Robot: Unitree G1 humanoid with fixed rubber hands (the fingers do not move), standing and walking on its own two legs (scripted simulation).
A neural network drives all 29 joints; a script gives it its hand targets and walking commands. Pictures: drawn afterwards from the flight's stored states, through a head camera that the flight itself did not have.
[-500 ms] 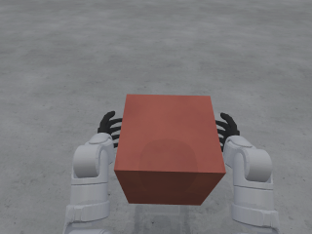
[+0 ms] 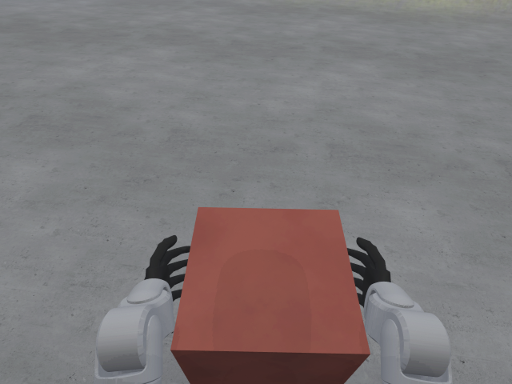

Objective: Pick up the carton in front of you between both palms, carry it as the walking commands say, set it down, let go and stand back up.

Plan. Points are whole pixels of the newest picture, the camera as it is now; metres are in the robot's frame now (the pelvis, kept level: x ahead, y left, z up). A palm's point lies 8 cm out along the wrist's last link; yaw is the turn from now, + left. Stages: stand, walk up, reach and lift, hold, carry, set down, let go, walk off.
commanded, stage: carry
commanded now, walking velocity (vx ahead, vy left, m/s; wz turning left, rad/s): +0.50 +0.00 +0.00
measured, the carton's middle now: (265, 308) +0.27 +0.00 +0.02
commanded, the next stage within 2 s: none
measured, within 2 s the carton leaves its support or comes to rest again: neither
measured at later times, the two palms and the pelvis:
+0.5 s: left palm (212, 167) +0.55 +0.12 +0.08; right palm (352, 171) +0.56 -0.18 +0.08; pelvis +0.31 -0.04 +0.00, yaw +3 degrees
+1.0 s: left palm (210, 107) +0.82 +0.16 +0.09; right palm (319, 106) +0.82 -0.14 +0.10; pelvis +0.57 +0.01 +0.00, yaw +0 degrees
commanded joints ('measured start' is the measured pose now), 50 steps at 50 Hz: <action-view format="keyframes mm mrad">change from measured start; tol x32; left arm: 1 -464 -885 -741 -133 -337 23 -206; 50 -410 -894 -766 -178 -341 42 -203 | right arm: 1 -364 912 658 -114 310 25 191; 50 -319 909 663 -165 320 44 204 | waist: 1 -15 136 -242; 19 7 184 -48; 23 29 -273 -252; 50 2 201 -286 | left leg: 1 579 375 -539 -233 163 131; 17 449 227 -99 -304 275 20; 20 357 160 5 36 470 -38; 24 -259 36 -209 824 -298 -74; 40 -12 24 -21 7 184 -92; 45 652 374 -362 -51 1029 79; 50 435 281 -254 -185 428 29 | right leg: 1 -487 -50 53 308 31 -21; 20 82 61 -228 -466 311 -27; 22 513 -347 452 -622 76 -195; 39 229 -190 -126 -634 792 -82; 43 59 -119 -171 -374 582 23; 46 -159 -28 -30 -112 -140 59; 50 -29 -25 -28 -389 -21 19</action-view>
